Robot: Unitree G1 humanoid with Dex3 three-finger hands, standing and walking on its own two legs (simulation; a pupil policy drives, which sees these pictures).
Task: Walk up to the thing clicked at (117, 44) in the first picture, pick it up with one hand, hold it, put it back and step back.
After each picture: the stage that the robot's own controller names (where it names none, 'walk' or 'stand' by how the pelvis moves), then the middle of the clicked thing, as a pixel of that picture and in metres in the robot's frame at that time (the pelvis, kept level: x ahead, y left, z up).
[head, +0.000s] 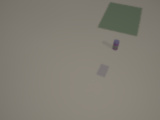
stand; (115, 44) +1.41 -0.39 -0.72
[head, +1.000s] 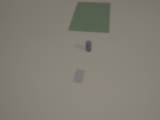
walk; (88, 46) +1.34 +0.02 -0.70
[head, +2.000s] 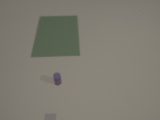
walk; (57, 79) +0.86 +0.27 -0.71
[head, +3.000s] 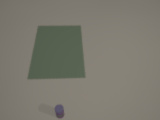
walk; (59, 111) +0.52 +0.17 -0.69
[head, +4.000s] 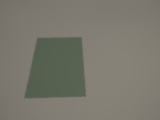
stand; out of the picture +0.36 +0.18 -0.71
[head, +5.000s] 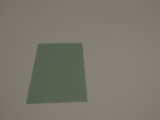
stand; out of the picture +0.35 +0.16 -0.72
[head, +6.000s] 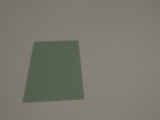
stand; out of the picture +0.35 +0.17 -0.72
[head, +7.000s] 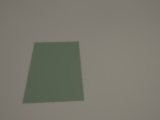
stand; out of the picture +0.35 +0.17 -0.73
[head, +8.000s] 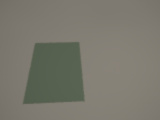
stand; out of the picture +0.35 +0.17 -0.73
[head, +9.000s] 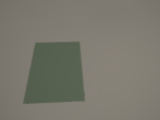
stand; out of the picture +0.34 +0.17 -0.73
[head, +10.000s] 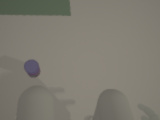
go down; (32, 69) +0.42 +0.21 -0.38
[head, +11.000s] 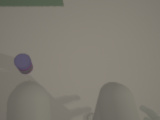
go down; (24, 64) +0.43 +0.23 -0.31
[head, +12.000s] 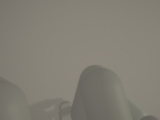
close in; out of the picture +0.40 +0.27 -0.22
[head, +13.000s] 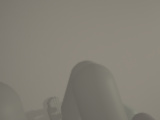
close; out of the picture +0.41 +0.28 -0.22
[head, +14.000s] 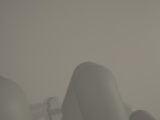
lift; out of the picture +0.38 +0.27 -0.22
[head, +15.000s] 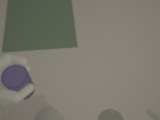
lift; (20, 83) +0.33 +0.20 +0.00
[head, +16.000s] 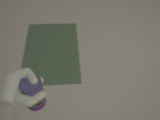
hold; (33, 93) +0.32 +0.17 -0.01
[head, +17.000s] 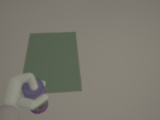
hold; (36, 96) +0.31 +0.17 +0.00
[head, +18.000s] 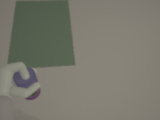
crouch; (28, 84) +0.36 +0.18 -0.05
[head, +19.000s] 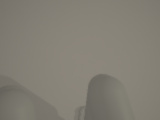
lower; out of the picture +0.48 +0.28 -0.10
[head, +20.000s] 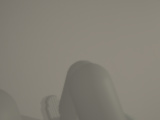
lower; out of the picture +0.42 +0.31 -0.22
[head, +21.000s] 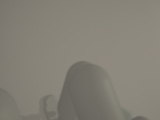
lower; out of the picture +0.42 +0.31 -0.23
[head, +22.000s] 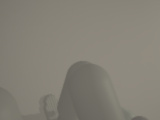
lower; out of the picture +0.42 +0.30 -0.23
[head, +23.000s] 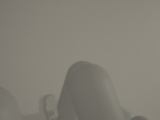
lower; out of the picture +0.42 +0.30 -0.23
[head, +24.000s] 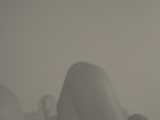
open; out of the picture +0.41 +0.28 -0.23
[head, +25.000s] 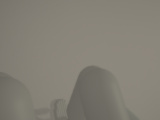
stand; out of the picture +0.42 +0.27 -0.24
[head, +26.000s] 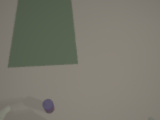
stand; (48, 106) +0.40 +0.18 -0.57
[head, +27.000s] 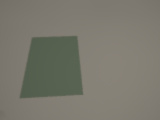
stand; out of the picture +0.38 +0.18 -0.66
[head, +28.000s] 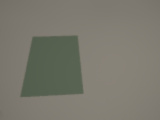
stand; out of the picture +0.39 +0.17 -0.67
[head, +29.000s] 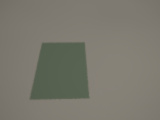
stand; out of the picture +0.41 +0.15 -0.72
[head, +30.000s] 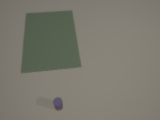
walk; (58, 104) +0.48 +0.17 -0.69
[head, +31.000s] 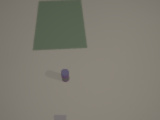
walk; (65, 75) +0.73 +0.14 -0.69
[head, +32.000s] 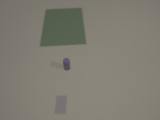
stand; (66, 64) +1.01 +0.22 -0.70
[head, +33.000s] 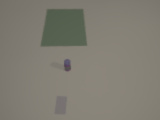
stand; (67, 65) +1.02 +0.16 -0.72
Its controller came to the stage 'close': yes
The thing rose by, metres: 0.72
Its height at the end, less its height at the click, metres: +0.00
